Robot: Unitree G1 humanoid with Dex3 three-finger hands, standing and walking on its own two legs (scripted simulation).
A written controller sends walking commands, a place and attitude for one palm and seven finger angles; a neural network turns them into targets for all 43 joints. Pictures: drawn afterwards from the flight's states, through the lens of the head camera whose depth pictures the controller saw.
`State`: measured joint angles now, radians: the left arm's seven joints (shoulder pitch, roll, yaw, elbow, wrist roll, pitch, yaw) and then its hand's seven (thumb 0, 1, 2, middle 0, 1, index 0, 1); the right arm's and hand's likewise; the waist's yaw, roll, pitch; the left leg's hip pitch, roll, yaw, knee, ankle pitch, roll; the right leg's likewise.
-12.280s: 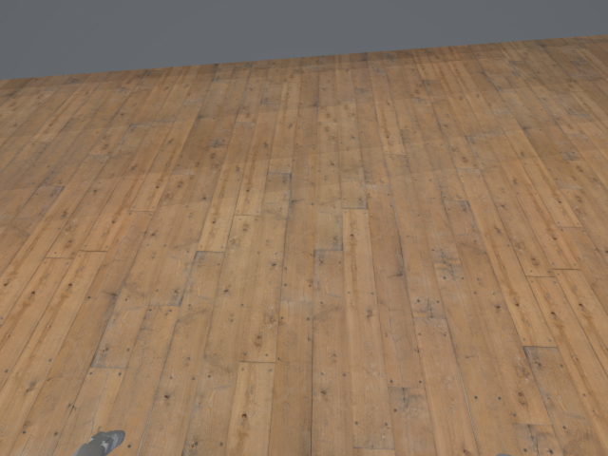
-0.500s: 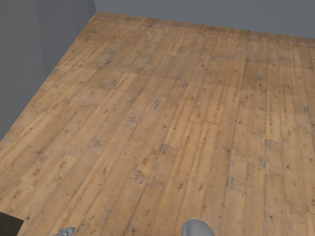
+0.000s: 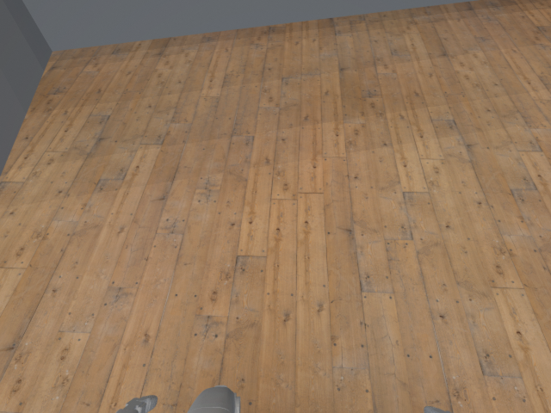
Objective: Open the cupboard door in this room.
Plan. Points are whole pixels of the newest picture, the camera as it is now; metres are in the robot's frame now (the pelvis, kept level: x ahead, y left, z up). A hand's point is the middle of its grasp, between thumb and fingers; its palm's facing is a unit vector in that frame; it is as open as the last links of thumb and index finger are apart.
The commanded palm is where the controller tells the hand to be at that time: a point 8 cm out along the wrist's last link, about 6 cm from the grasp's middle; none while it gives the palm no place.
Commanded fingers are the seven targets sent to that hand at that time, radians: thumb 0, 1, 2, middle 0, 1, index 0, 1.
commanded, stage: walk to a spot facing it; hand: left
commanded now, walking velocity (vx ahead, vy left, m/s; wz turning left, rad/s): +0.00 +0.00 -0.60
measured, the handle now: out of the picture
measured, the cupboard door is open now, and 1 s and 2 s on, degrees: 0 0 0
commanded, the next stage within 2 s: turn to face it in 1.10 s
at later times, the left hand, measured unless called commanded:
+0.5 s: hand out of the picture +0.11 +0.24 -0.17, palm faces -0.26 -0.94 -0.21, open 7.4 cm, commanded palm none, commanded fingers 0.00 0.90 0.90 -0.20 -0.30 -0.20 -0.30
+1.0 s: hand (217, 412) +0.14 +0.11 -0.14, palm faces -0.52 -0.82 -0.23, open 7.4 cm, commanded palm none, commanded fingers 0.00 0.90 0.90 -0.20 -0.30 -0.20 -0.30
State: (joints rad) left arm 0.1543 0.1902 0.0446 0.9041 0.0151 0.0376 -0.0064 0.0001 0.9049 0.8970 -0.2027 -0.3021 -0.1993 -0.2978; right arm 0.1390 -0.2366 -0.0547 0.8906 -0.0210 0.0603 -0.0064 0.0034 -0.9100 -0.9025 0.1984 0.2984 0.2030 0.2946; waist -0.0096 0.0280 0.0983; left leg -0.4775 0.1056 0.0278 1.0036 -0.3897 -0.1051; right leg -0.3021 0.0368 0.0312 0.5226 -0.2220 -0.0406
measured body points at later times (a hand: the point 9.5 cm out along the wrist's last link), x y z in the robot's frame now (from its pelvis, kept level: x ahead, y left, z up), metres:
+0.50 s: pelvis -0.02 +0.05 +0.01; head +0.03 +0.07 +0.45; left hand +0.13 +0.29 -0.15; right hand -0.03 -0.21 -0.12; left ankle +0.00 +0.14 -0.74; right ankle -0.10 -0.10 -0.66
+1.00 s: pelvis -0.02 -0.02 +0.01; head -0.01 -0.05 +0.46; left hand +0.17 +0.15 -0.13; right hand -0.11 -0.27 -0.14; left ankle +0.09 +0.12 -0.66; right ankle -0.08 -0.08 -0.74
